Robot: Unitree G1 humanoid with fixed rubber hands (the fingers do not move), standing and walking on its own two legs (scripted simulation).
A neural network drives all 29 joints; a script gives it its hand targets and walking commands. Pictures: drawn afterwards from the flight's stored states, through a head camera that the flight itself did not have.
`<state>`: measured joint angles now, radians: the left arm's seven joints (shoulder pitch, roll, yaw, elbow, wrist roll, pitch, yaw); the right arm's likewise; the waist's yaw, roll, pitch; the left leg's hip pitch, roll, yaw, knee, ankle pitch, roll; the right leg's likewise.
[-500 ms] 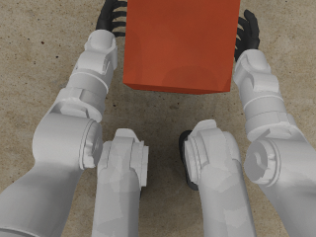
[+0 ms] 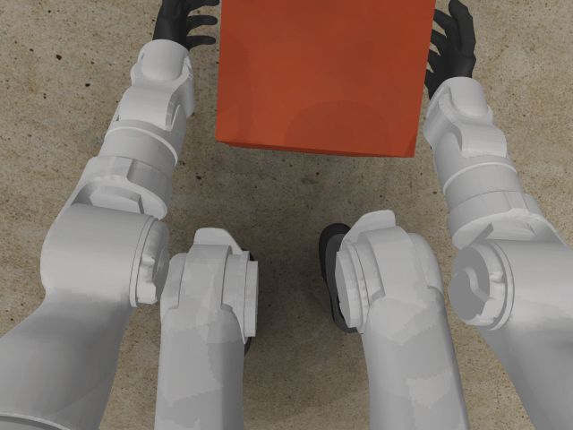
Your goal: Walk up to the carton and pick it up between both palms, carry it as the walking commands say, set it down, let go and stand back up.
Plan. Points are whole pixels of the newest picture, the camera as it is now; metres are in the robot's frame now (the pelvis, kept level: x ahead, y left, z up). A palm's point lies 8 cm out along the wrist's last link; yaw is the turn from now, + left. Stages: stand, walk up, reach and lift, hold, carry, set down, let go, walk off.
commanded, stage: set down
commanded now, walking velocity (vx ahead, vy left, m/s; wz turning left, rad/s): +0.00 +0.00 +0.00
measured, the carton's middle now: (309, 75) +0.50 -0.05 -0.24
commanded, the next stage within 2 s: let go in 1.70 s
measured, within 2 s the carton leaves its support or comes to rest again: neither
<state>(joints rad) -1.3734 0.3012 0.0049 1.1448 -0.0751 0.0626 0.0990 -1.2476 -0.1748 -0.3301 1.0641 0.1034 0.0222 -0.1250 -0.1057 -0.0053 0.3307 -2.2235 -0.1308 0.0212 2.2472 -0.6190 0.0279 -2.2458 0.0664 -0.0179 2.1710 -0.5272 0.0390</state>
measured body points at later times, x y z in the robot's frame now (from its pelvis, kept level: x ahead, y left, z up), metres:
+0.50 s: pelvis +0.00 -0.01 +0.01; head +0.37 +0.00 +0.25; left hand +0.56 +0.14 -0.18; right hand +0.49 -0.24 -0.17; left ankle +0.10 +0.09 -0.33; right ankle +0.13 -0.12 -0.33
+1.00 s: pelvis -0.02 -0.01 +0.12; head +0.34 -0.02 +0.37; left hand +0.57 +0.15 -0.02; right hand +0.49 -0.24 -0.03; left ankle +0.10 +0.09 -0.33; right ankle +0.13 -0.12 -0.33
